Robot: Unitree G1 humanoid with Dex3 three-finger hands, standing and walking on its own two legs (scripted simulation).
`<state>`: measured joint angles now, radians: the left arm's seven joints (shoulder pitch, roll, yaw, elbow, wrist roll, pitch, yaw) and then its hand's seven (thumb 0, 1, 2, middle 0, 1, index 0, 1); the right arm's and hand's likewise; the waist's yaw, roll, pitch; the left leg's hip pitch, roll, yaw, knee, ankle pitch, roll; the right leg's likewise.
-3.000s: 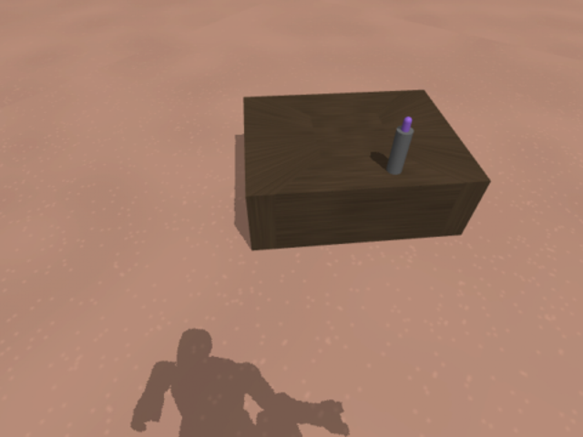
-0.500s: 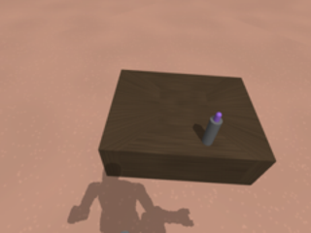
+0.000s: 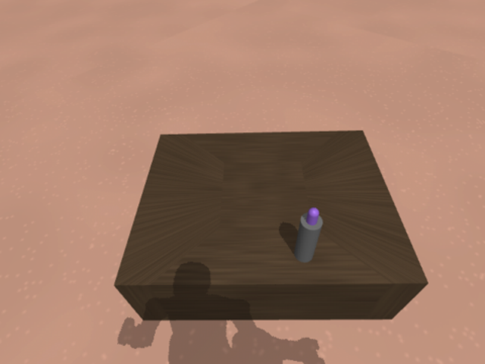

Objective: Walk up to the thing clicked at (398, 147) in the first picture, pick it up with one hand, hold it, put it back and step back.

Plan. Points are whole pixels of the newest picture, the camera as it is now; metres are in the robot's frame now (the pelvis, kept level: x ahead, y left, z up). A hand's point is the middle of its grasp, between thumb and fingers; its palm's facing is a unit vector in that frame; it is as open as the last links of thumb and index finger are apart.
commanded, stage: walk up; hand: right
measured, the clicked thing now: (308, 233) +0.55 -0.17 -0.30
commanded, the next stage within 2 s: stand in 1.68 s
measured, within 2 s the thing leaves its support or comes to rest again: neither
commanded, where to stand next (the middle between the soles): +0.13 +0.04 m, yaw +2 degrees
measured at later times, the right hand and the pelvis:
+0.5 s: hand (394, 357) +0.19 -0.25 -0.14, palm faces -0.11 +0.92 -0.38, open 7.4 cm; pelvis +0.05 +0.00 +0.00, yaw +3 degrees
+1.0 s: hand out of the picture +0.18 -0.23 -0.12, palm faces -0.07 +0.94 -0.33, open 7.4 cm; pelvis +0.07 +0.01 +0.03, yaw +3 degrees
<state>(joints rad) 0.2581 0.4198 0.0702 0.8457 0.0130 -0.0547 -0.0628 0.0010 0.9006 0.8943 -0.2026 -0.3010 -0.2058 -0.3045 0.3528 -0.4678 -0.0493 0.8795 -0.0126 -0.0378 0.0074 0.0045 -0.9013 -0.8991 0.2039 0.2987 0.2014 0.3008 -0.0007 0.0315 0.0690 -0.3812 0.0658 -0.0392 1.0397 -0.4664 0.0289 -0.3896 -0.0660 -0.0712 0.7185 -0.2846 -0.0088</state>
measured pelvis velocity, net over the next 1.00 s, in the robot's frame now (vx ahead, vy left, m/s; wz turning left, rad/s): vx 0.07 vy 0.01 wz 0.05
